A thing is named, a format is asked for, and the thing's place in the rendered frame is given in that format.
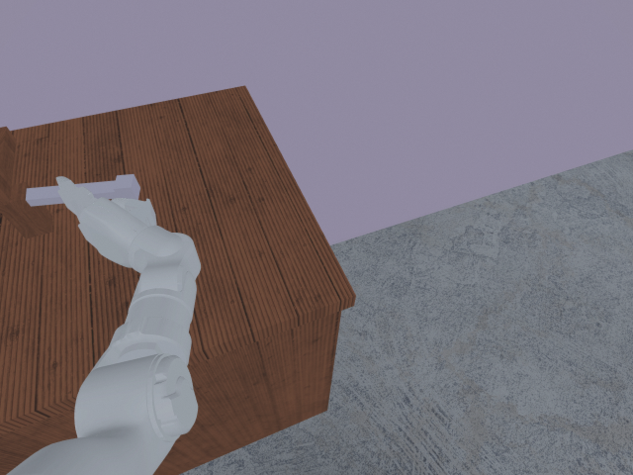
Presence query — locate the counter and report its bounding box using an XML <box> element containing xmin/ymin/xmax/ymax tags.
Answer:
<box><xmin>0</xmin><ymin>86</ymin><xmax>356</xmax><ymax>475</ymax></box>

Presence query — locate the left robot hand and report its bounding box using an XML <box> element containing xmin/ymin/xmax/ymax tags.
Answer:
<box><xmin>56</xmin><ymin>176</ymin><xmax>157</xmax><ymax>268</ymax></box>

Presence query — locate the tap lever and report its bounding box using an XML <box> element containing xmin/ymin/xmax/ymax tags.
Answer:
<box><xmin>26</xmin><ymin>174</ymin><xmax>140</xmax><ymax>207</ymax></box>

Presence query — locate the robot left forearm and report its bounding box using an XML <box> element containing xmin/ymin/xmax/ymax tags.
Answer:
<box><xmin>74</xmin><ymin>226</ymin><xmax>201</xmax><ymax>437</ymax></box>

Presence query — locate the robot left upper arm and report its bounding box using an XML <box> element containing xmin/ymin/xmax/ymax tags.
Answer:
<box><xmin>6</xmin><ymin>353</ymin><xmax>198</xmax><ymax>475</ymax></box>

